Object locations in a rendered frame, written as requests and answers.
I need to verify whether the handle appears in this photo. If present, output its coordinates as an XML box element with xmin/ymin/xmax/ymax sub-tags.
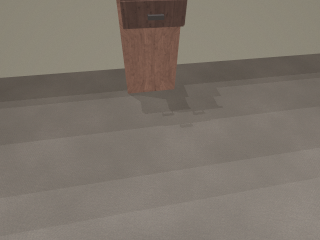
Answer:
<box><xmin>147</xmin><ymin>13</ymin><xmax>165</xmax><ymax>21</ymax></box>

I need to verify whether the cabinet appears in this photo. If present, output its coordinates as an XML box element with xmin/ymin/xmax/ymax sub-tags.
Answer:
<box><xmin>116</xmin><ymin>0</ymin><xmax>181</xmax><ymax>94</ymax></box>

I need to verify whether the drawer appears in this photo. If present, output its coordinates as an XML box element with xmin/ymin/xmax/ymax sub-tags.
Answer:
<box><xmin>120</xmin><ymin>0</ymin><xmax>188</xmax><ymax>29</ymax></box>

